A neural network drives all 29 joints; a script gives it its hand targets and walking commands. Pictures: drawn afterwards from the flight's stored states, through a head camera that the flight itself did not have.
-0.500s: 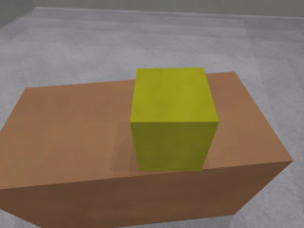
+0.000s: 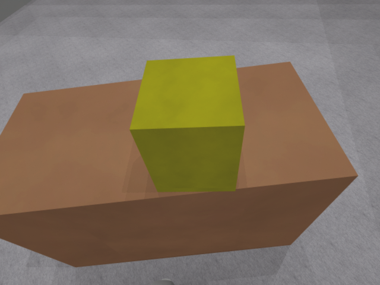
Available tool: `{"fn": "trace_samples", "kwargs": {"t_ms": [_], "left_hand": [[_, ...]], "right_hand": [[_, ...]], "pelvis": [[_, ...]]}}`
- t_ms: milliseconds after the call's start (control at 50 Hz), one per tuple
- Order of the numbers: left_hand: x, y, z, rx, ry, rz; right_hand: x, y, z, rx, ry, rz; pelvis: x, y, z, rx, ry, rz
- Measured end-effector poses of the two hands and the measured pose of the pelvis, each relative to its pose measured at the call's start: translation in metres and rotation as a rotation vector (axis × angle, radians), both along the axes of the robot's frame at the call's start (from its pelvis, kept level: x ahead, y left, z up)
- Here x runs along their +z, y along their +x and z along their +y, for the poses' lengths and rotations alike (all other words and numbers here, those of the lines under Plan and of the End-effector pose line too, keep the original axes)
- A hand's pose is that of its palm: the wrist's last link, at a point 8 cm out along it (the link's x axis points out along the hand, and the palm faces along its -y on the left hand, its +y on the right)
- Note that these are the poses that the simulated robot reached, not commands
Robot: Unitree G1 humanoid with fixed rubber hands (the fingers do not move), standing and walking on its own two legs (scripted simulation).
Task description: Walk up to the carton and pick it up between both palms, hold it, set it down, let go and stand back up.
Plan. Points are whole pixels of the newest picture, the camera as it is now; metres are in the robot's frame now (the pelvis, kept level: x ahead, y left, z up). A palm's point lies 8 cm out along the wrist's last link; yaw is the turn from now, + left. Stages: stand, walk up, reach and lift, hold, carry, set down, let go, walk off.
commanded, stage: walk up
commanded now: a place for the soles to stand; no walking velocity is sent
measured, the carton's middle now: (193, 128) +0.46 +0.02 +0.04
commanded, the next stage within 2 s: none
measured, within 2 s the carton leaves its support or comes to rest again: neither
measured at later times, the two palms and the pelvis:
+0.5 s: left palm out of the picture -0.02 +0.24 -0.11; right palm out of the picture -0.02 -0.24 -0.13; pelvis -0.02 +0.00 +0.02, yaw +5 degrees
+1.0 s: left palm out of the picture +0.01 +0.28 -0.13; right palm out of the picture +0.04 -0.20 -0.13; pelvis +0.02 +0.04 +0.01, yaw +5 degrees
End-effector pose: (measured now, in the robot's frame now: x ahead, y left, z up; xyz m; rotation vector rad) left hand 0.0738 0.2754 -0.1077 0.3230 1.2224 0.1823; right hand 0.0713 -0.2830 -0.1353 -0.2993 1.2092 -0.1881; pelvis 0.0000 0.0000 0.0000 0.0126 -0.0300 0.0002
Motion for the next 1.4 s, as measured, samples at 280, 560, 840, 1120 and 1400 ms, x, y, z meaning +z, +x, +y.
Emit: {"fn": "trace_samples", "kwargs": {"t_ms": [280, 560, 840, 1120, 1400], "left_hand": [[0.008, -0.055, -0.059, 0.095, -0.073, -0.039], [-0.009, -0.101, -0.024, 0.135, -0.107, 0.072], [-0.018, -0.082, -0.01, 0.112, -0.13, 0.094], [-0.021, -0.057, 0.007, 0.113, -0.109, 0.071], [-0.019, -0.08, 0.003, 0.149, -0.104, 0.104]], "right_hand": [[-0.005, -0.042, 0.018, 0.047, 0.124, 0.114], [0.011, -0.1, 0.046, 0.022, 0.1, 0.226], [0.009, -0.054, 0.079, 0.058, 0.104, 0.163], [0.006, -0.026, 0.086, 0.064, 0.089, 0.114], [0.007, -0.039, 0.078, 0.087, 0.086, 0.144]], "pelvis": [[0.015, -0.017, -0.019, 0.069, -0.015, 0.014], [0.018, -0.013, 0.004, 0.087, -0.026, 0.006], [0.015, 0.008, 0.03, 0.088, -0.036, 0.005], [0.01, 0.016, 0.04, 0.098, -0.031, -0.002], [0.012, 0.009, 0.034, 0.123, -0.031, -0.012]]}}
